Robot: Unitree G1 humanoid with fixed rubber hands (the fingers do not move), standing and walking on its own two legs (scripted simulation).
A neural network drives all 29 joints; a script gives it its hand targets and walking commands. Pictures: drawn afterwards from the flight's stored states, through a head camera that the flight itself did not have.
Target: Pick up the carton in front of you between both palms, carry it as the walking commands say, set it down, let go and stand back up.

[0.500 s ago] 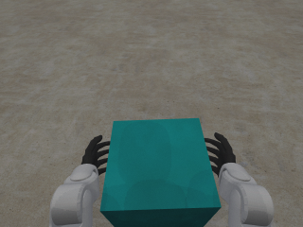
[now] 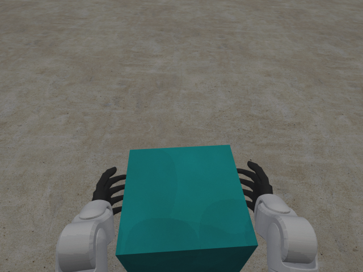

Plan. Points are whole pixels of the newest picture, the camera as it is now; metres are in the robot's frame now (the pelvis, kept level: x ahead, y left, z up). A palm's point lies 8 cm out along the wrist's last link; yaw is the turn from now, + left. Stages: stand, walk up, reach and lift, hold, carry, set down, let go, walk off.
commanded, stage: carry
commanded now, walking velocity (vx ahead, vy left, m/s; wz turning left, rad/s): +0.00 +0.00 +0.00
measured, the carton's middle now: (183, 219) +0.25 +0.00 +0.00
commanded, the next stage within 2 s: none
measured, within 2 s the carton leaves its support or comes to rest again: neither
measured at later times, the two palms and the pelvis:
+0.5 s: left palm (129, 114) +0.48 +0.13 +0.10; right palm (240, 108) +0.51 -0.17 +0.10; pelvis +0.25 -0.03 +0.01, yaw +4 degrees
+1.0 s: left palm (115, 113) +0.55 +0.19 +0.05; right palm (213, 103) +0.58 -0.11 +0.06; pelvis +0.30 +0.02 +0.01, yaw +2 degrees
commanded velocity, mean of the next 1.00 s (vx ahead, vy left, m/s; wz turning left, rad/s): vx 0.00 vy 0.00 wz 0.00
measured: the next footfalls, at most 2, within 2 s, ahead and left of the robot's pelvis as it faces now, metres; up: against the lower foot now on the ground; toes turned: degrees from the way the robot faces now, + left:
right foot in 0.28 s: +0.32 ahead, -0.12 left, +0.00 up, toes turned -2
left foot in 0.94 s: +0.30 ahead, +0.12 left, +0.00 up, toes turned -10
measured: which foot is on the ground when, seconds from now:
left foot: down 0.00-0.84, up 0.86-0.92, down 0.94-1.00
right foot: up 0.00-0.26, down 0.28-1.00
